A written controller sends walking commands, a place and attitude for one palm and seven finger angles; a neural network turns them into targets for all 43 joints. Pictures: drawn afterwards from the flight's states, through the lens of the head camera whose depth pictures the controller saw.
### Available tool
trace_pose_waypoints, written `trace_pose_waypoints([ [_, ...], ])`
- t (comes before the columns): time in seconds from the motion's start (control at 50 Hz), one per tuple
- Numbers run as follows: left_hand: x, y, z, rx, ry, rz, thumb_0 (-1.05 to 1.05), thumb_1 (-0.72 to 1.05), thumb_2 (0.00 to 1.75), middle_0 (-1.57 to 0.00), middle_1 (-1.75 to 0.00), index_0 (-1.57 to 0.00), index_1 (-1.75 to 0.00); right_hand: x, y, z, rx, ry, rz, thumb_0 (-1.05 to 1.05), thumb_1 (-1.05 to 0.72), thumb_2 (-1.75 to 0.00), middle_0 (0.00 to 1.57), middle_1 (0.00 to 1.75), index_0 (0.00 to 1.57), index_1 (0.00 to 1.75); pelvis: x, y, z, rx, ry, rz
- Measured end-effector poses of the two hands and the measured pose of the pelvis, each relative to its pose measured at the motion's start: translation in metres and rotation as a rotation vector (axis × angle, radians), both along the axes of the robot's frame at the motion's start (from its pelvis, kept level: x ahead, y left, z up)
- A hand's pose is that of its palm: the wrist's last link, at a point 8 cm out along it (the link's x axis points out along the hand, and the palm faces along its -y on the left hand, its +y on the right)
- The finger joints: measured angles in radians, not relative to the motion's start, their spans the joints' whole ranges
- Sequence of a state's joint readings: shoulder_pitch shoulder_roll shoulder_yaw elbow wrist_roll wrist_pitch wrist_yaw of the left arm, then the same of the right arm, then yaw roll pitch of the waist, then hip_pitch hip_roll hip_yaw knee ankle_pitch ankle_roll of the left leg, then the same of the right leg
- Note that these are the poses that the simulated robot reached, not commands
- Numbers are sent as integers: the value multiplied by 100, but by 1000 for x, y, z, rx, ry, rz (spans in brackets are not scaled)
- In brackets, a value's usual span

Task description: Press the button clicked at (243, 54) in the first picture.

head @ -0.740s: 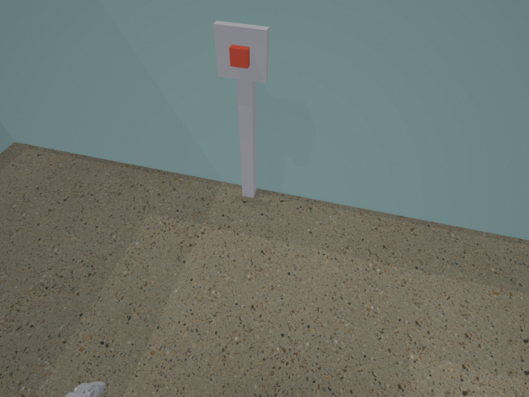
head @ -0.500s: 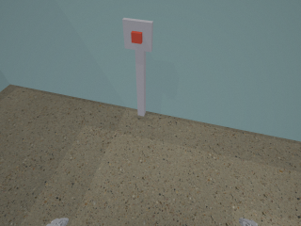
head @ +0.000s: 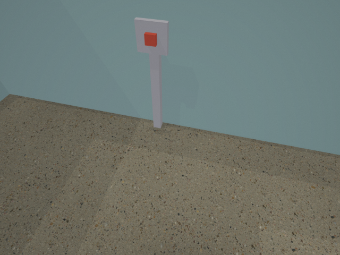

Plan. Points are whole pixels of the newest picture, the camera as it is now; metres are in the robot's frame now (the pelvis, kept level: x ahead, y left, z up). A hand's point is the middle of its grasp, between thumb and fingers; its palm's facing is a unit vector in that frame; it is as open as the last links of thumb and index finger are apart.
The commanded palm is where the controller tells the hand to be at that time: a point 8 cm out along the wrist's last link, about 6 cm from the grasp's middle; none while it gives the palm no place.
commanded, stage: stand and wait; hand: left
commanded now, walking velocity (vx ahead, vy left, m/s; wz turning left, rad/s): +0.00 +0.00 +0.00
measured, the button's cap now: (150, 39) +1.15 +0.17 -0.02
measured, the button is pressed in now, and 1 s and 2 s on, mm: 0 0 0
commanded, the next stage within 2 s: look at it before walking up in 0.10 s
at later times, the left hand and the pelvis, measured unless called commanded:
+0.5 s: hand out of the picture +0.07 +0.24 -0.16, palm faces -0.03 -0.94 -0.33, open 7.3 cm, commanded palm none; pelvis -0.01 +0.00 +0.00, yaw +0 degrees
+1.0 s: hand out of the picture +0.06 +0.23 -0.17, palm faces +0.05 -0.96 -0.27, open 7.3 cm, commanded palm none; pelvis +0.02 +0.01 +0.00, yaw +3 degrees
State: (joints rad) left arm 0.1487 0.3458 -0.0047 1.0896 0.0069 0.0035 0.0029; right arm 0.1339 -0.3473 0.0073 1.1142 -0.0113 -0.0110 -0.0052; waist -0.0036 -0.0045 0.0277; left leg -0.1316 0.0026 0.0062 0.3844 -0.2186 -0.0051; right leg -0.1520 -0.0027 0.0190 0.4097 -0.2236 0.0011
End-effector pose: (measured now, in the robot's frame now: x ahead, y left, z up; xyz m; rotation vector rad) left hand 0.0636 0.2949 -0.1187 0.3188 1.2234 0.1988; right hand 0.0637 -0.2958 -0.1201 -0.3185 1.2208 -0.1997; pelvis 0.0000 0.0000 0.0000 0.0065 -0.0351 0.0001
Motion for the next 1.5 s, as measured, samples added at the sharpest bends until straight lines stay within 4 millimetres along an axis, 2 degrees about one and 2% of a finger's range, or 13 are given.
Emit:
trace_pose_waypoints([
  [0.46,2,-8,-1,-17,-14,-15,0,90,90,-21,-30,-21,-30,-4,2,1,8,-9,0,1,-91,-90,20,30,20,30,-6,-1,1,0,5,-4],
  [0.68,-1,-5,-2,-12,9,-10,0,91,90,-21,-30,-21,-30,1,1,1,6,1,1,1,-91,-90,20,30,20,30,-2,-1,1,-1,12,-4],
  [0.86,4,-5,-2,-9,6,-4,0,91,90,-21,-30,-21,-30,10,3,2,6,-8,5,1,-91,-90,20,30,20,30,3,-1,1,-1,13,-2],
  [0.98,-6,-16,-16,-66,9,55,0,91,90,-20,-30,-21,-30,6,25,-10,37,56,23,1,-91,-90,20,30,20,30,19,5,-5,-19,25,41],
  [1.04,-23,-19,-26,-111,28,111,0,91,90,-20,-30,-21,-30,7,45,-12,57,101,37,1,-91,-90,20,30,20,30,31,15,-6,-24,27,79],
  [1.12,-48,-14,-46,-163,113,186,0,90,90,-21,-30,-21,-30,20,76,-18,73,112,58,1,-91,-90,20,30,20,30,51,36,-15,-26,21,124],
  [1.18,-55,-8,-52,-181,199,213,0,91,90,-21,-30,-21,-30,24,99,-23,83,108,38,1,-91,-90,20,30,20,30,66,51,-19,-18,23,124],
  [1.24,-38,-2,-46,-192,208,219,1,91,90,-20,-30,-20,-30,19,120,-18,105,150,12,1,-91,-90,20,30,20,30,84,58,-11,-15,29,138],
  [1.32,8,3,-36,-202,137,230,1,91,90,-20,-30,-20,-30,14,144,-12,138,238,-4,1,-91,-90,20,30,20,30,111,67,-2,-18,35,164],
  [1.4,64,4,-31,-206,62,229,1,91,90,-20,-30,-20,-30,20,159,-12,165,303,-26,1,-91,-90,20,30,20,30,141,70,0,-13,35,179],
  [1.5,149,4,-31,-200,-14,196,1,91,90,-20,-30,-20,-30,45,163,-18,182,346,-55,1,-91,-90,20,30,20,30,185,69,-5,-2,28,185],
])
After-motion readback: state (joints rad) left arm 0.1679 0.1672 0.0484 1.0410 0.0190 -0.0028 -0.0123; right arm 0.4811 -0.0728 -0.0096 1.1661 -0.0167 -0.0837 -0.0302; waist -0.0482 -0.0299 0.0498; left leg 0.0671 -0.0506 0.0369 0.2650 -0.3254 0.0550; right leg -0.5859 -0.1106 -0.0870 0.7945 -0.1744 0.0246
